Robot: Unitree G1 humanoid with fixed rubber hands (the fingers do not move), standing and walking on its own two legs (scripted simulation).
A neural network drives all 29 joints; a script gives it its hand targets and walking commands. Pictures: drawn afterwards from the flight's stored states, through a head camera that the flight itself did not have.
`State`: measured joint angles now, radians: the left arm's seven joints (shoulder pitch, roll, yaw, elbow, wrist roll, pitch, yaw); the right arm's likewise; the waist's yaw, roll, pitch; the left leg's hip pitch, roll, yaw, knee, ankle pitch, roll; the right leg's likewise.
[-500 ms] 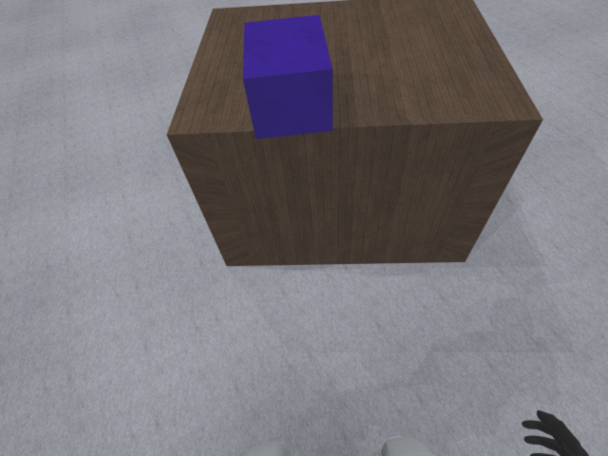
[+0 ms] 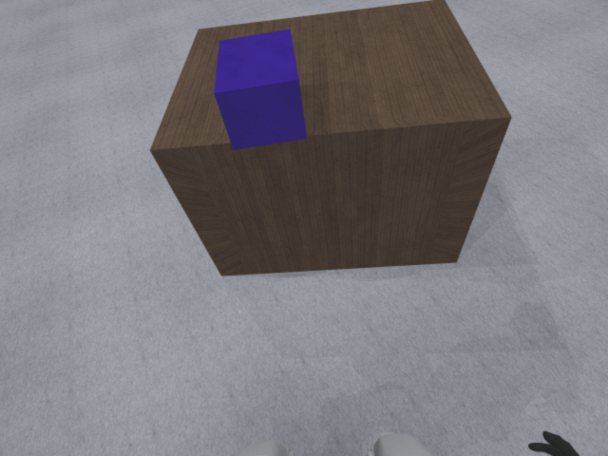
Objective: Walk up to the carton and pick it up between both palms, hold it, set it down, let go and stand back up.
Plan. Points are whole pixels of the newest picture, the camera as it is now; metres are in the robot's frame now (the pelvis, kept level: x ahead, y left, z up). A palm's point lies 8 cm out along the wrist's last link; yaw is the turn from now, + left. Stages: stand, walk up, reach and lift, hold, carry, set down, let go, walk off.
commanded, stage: walk up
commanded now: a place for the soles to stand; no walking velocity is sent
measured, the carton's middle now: (262, 88) +0.92 +0.13 -0.03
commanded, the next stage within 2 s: none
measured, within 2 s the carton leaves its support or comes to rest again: neither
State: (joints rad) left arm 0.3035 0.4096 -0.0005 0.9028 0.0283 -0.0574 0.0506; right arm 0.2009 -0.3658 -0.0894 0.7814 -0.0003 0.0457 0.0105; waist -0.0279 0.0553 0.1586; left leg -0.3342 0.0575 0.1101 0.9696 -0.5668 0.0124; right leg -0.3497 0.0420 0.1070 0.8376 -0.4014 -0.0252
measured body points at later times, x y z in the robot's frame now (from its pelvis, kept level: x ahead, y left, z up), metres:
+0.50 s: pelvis +0.00 +0.06 +0.01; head +0.04 +0.08 +0.46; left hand +0.07 +0.37 -0.12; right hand +0.08 -0.27 -0.08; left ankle +0.00 +0.14 -0.70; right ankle +0.01 -0.11 -0.67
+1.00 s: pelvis +0.00 +0.04 +0.00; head +0.04 +0.02 +0.45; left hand +0.05 +0.37 -0.10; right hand +0.10 -0.26 -0.13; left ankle -0.01 +0.15 -0.69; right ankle +0.03 -0.10 -0.70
